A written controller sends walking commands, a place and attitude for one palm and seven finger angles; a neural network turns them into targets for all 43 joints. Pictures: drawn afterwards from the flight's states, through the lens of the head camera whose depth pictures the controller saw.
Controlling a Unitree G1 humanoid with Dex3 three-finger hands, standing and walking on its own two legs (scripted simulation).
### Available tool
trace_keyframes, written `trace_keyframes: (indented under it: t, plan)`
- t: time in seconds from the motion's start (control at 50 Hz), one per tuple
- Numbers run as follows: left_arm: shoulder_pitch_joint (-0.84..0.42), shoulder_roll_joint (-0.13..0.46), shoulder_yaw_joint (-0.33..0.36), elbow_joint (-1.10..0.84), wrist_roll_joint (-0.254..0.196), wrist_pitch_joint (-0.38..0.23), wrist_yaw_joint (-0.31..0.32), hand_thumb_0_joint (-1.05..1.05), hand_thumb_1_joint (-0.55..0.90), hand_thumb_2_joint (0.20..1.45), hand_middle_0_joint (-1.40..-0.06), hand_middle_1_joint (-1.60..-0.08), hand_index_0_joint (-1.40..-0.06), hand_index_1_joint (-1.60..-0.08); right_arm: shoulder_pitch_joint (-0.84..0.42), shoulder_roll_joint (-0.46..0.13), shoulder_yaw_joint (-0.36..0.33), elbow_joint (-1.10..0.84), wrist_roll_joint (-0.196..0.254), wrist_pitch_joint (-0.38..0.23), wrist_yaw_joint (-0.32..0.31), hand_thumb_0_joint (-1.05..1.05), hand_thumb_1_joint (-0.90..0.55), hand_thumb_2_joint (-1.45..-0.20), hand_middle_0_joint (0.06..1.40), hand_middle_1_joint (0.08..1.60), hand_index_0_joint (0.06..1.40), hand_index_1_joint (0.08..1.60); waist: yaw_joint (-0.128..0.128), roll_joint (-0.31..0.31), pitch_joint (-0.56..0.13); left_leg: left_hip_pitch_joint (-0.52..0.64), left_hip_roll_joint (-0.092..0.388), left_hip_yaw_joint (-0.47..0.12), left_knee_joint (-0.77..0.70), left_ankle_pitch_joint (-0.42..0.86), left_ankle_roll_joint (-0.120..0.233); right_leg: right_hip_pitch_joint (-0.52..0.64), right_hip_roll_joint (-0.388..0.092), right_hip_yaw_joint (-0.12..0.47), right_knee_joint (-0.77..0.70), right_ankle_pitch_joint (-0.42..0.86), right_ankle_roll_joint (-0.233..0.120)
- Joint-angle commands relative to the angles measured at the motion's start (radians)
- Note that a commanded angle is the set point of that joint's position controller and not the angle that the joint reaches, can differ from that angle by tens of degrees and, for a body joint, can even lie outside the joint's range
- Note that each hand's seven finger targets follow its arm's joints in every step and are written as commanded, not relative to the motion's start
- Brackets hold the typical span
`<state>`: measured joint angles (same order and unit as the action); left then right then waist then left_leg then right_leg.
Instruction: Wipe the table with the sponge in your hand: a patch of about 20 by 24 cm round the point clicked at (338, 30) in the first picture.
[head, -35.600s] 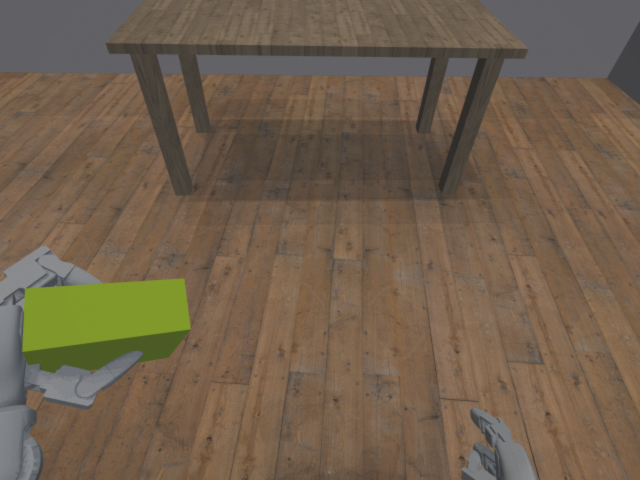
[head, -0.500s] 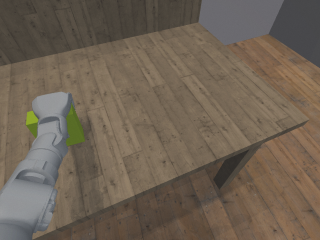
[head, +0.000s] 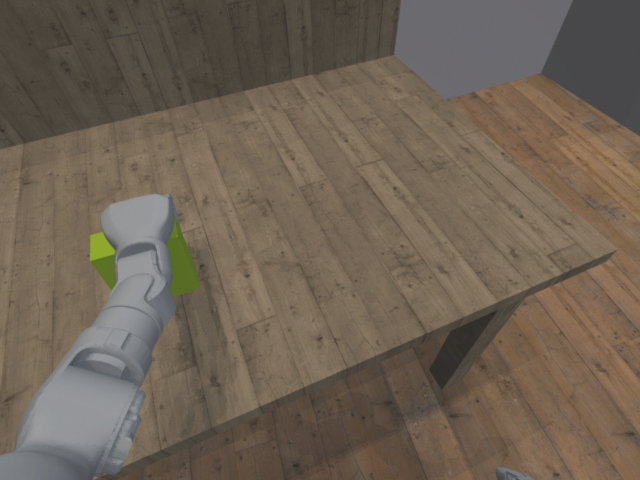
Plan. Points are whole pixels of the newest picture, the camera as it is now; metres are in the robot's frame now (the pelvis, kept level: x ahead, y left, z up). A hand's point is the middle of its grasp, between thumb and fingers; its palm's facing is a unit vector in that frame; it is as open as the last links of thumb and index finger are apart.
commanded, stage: wipe back along the middle lane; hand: left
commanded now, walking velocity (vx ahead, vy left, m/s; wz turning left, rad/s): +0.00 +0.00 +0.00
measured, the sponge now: (154, 271) +0.40 +0.28 +0.00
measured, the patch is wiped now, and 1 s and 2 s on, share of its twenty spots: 0.35 0.45 0.65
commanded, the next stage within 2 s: slide across to the third lane in 1.52 s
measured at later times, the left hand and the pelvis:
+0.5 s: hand (161, 273) +0.37 +0.24 +0.04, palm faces -0.04 -0.01 -1.00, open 9.5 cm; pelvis -0.01 +0.00 +0.00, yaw +0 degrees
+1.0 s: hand (165, 296) +0.33 +0.22 +0.04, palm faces +0.01 -0.04 -1.00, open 9.5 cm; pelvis +0.00 +0.00 +0.00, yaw -1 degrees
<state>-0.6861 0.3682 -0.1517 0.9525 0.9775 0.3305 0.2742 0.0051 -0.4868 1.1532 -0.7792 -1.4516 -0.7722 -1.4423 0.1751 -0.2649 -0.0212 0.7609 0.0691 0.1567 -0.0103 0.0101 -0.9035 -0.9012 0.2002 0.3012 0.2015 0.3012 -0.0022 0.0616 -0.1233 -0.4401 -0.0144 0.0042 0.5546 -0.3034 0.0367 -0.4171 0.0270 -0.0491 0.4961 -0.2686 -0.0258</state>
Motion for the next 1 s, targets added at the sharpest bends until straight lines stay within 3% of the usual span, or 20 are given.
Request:
trace_keyframes:
  t: [0.0, 0.1, 0.18, 0.26, 0.36, 0.38, 0.4, 0.46, 0.48, 0.56, 0.58, 0.64, 0.68, 0.7, 0.76, 0.78, 0.84, 0.88, 0.94, 0.98]
  plan:
    - [-0.193, 0.098, 0.012, -0.155, -0.007, -0.006, -0.01, 0.0, 0.1, 1.3, -1.2, -1.6, -1.2, -1.6, -0.039, -0.136, -0.04, -0.117, -0.001, -0.02, -0.003, 0.0, -0.9, -0.9, 0.2, 0.3, 0.2, 0.3, -0.007, -0.095, -0.329, 0.173, 0.008, -0.025, -0.016, 0.452, 0.005, 0.222, -0.007, 0.044, -0.011, 0.526, -0.032]
    - [-0.106, 0.085, 0.002, -0.168, -0.011, 0.028, -0.02, 0.0, 0.1, 1.3, -1.2, -1.6, -1.2, -1.6, -0.069, -0.141, -0.032, -0.137, 0.008, -0.007, -0.002, 0.0, -0.9, -0.9, 0.2, 0.3, 0.2, 0.3, -0.002, -0.124, -0.234, 0.134, 0.001, -0.026, -0.04, 0.378, 0.008, 0.212, -0.006, 0.043, -0.029, 0.472, -0.034]
    - [-0.06, 0.087, 0.018, -0.198, -0.017, 0.056, -0.016, 0.0, 0.1, 1.3, -1.2, -1.6, -1.2, -1.6, -0.103, -0.138, -0.031, -0.15, 0.016, -0.006, -0.003, 0.0, -0.9, -0.9, 0.2, 0.3, 0.2, 0.3, 0.017, -0.108, -0.223, 0.139, 0.0, -0.028, -0.056, 0.35, 0.006, 0.21, -0.006, 0.047, -0.037, 0.422, -0.039]
    - [-0.046, 0.01, -0.058, -0.224, -0.013, 0.08, -0.024, 0.0, 0.1, 1.3, -1.2, -1.6, -1.2, -1.6, -0.12, -0.13, -0.026, -0.166, 0.018, -0.002, -0.005, 0.0, -0.9, -0.9, 0.2, 0.3, 0.2, 0.3, 0.006, -0.102, -0.198, 0.15, 0.001, -0.025, -0.059, 0.315, 0.004, 0.175, -0.003, 0.042, -0.046, 0.373, -0.041]
    - [-0.041, 0.007, -0.061, -0.237, -0.015, 0.106, -0.026, 0.0, 0.1, 1.3, -1.2, -1.6, -1.2, -1.6, -0.142, -0.13, -0.02, -0.177, 0.02, 0.0, -0.012, 0.0, -0.9, -0.9, 0.2, 0.3, 0.2, 0.3, 0.011, -0.128, -0.188, 0.147, -0.001, -0.026, -0.071, 0.265, 0.004, 0.172, -0.003, 0.044, -0.056, 0.307, -0.04]
    - [-0.038, 0.047, -0.022, -0.248, -0.015, 0.107, -0.025, 0.0, 0.1, 1.3, -1.2, -1.6, -1.2, -1.6, -0.152, -0.134, -0.02, -0.178, 0.02, 0.0, -0.014, 0.0, -0.9, -0.9, 0.2, 0.3, 0.2, 0.3, 0.024, -0.109, -0.196, 0.147, 0.0, -0.032, -0.077, 0.268, 0.001, 0.177, -0.001, 0.049, -0.053, 0.297, -0.046]
    - [-0.037, 0.003, -0.065, -0.264, -0.018, 0.11, -0.028, 0.0, 0.1, 1.3, -1.2, -1.6, -1.2, -1.6, -0.153, -0.128, -0.018, -0.186, 0.02, 0.001, -0.014, 0.0, -0.9, -0.9, 0.2, 0.3, 0.2, 0.3, 0.016, -0.113, -0.194, 0.156, -0.002, -0.028, -0.075, 0.266, 0.004, 0.178, -0.002, 0.039, -0.054, 0.294, -0.043]
    - [-0.033, -0.005, -0.072, -0.257, -0.013, 0.12, -0.032, 0.0, 0.1, 1.3, -1.2, -1.6, -1.2, -1.6, -0.162, -0.125, -0.015, -0.188, 0.021, 0.002, -0.017, 0.0, -0.9, -0.9, 0.2, 0.3, 0.2, 0.3, 0.016, -0.115, -0.172, 0.151, -0.003, -0.029, -0.078, 0.243, 0.003, 0.161, -0.001, 0.042, -0.059, 0.266, -0.043]
    - [-0.02, 0.027, -0.036, -0.271, -0.02, 0.12, -0.031, 0.0, 0.1, 1.3, -1.2, -1.6, -1.2, -1.6, -0.168, -0.13, -0.015, -0.188, 0.021, 0.002, -0.017, 0.0, -0.9, -0.9, 0.2, 0.3, 0.2, 0.3, 0.028, -0.106, -0.186, 0.154, -0.002, -0.035, -0.082, 0.25, 0.001, 0.171, 0.002, 0.048, -0.059, 0.266, -0.048]
    - [0.027, -0.038, -0.089, -0.305, -0.024, 0.128, -0.038, 0.0, 0.1, 1.3, -1.2, -1.6, -1.2, -1.6, -0.18, -0.121, -0.012, -0.205, 0.021, 0.001, -0.015, 0.0, -0.9, -0.9, 0.2, 0.3, 0.2, 0.3, 0.026, -0.112, -0.187, 0.166, -0.003, -0.027, -0.072, 0.273, 0.002, 0.179, 0.0, 0.045, -0.051, 0.311, -0.047]
    - [0.072, -0.002, -0.044, -0.314, -0.03, 0.132, -0.037, 0.0, 0.1, 1.3, -1.2, -1.6, -1.2, -1.6, -0.184, -0.126, -0.015, -0.206, 0.02, 0.002, -0.012, 0.0, -0.9, -0.9, 0.2, 0.3, 0.2, 0.3, 0.044, -0.113, -0.195, 0.166, -0.002, -0.036, -0.075, 0.281, -0.002, 0.188, 0.004, 0.048, -0.05, 0.309, -0.051]
    - [0.108, -0.046, -0.085, -0.365, -0.039, 0.142, -0.04, 0.0, 0.1, 1.3, -1.2, -1.6, -1.2, -1.6, -0.198, -0.12, -0.012, -0.221, 0.022, 0.0, -0.009, 0.0, -0.9, -0.9, 0.2, 0.3, 0.2, 0.3, 0.038, -0.135, -0.194, 0.171, -0.005, -0.027, -0.068, 0.299, 0.001, 0.209, 0.001, 0.051, -0.047, 0.359, -0.046]
    - [0.172, -0.023, -0.05, -0.387, -0.045, 0.155, -0.041, 0.0, 0.1, 1.3, -1.2, -1.6, -1.2, -1.6, -0.216, -0.126, -0.012, -0.225, 0.023, 0.001, -0.003, 0.0, -0.9, -0.9, 0.2, 0.3, 0.2, 0.3, 0.057, -0.136, -0.178, 0.164, -0.004, -0.036, -0.074, 0.304, -0.003, 0.211, 0.004, 0.057, -0.044, 0.358, -0.051]
    - [0.157, -0.078, -0.11, -0.421, -0.049, 0.161, -0.045, 0.0, 0.1, 1.3, -1.2, -1.6, -1.2, -1.6, -0.22, -0.119, -0.008, -0.234, 0.025, 0.002, -0.001, 0.0, -0.9, -0.9, 0.2, 0.3, 0.2, 0.3, 0.044, -0.122, -0.177, 0.175, -0.003, -0.033, -0.075, 0.302, -0.002, 0.206, 0.003, 0.043, -0.041, 0.346, -0.049]
    - [0.18, -0.09, -0.121, -0.453, -0.053, 0.184, -0.048, 0.0, 0.1, 1.3, -1.2, -1.6, -1.2, -1.6, -0.235, -0.118, -0.008, -0.238, 0.027, -0.001, 0.005, 0.0, -0.9, -0.9, 0.2, 0.3, 0.2, 0.3, 0.046, -0.135, -0.163, 0.186, -0.002, -0.033, -0.074, 0.313, 0.0, 0.205, 0.003, 0.043, -0.042, 0.36, -0.049]
    - [0.195, -0.045, -0.075, -0.459, -0.055, 0.19, -0.046, 0.0, 0.1, 1.3, -1.2, -1.6, -1.2, -1.6, -0.242, -0.125, -0.011, -0.234, 0.027, 0.002, 0.005, 0.0, -0.9, -0.9, 0.2, 0.3, 0.2, 0.3, 0.055, -0.141, -0.158, 0.183, -0.001, -0.041, -0.078, 0.307, -0.003, 0.204, 0.007, 0.054, -0.045, 0.344, -0.053]
    - [0.241, -0.103, -0.13, -0.501, -0.065, 0.207, -0.054, 0.0, 0.1, 1.3, -1.2, -1.6, -1.2, -1.6, -0.256, -0.115, -0.004, -0.251, 0.029, -0.001, 0.008, 0.0, -0.9, -0.9, 0.2, 0.3, 0.2, 0.3, 0.053, -0.162, -0.16, 0.184, -0.006, -0.031, -0.073, 0.32, 0.0, 0.23, 0.001, 0.046, -0.036, 0.392, -0.047]
    - [0.307, -0.06, -0.083, -0.529, -0.068, 0.214, -0.055, 0.0, 0.1, 1.3, -1.2, -1.6, -1.2, -1.6, -0.271, -0.122, -0.006, -0.254, 0.029, 0.0, 0.013, 0.0, -0.9, -0.9, 0.2, 0.3, 0.2, 0.3, 0.072, -0.162, -0.166, 0.186, -0.005, -0.037, -0.075, 0.33, -0.003, 0.242, 0.004, 0.061, -0.034, 0.401, -0.051]
    - [0.274, -0.114, -0.155, -0.57, -0.061, 0.23, -0.067, 0.0, 0.1, 1.3, -1.2, -1.6, -1.2, -1.6, -0.283, -0.113, 0.002, -0.263, 0.032, 0.004, 0.013, 0.0, -0.9, -0.9, 0.2, 0.3, 0.2, 0.3, 0.052, -0.151, -0.141, 0.197, -0.004, -0.035, -0.076, 0.327, -0.001, 0.227, 0.002, 0.051, -0.032, 0.389, -0.048]
    - [0.298, -0.057, -0.103, -0.592, -0.055, 0.234, -0.066, 0.0, 0.1, 1.3, -1.2, -1.6, -1.2, -1.6, -0.29, -0.121, -0.001, -0.261, 0.031, 0.005, 0.016, 0.0, -0.9, -0.9, 0.2, 0.3, 0.2, 0.3, 0.065, -0.141, -0.138, 0.199, -0.002, -0.042, -0.079, 0.322, -0.004, 0.224, 0.007, 0.065, -0.032, 0.371, -0.055]
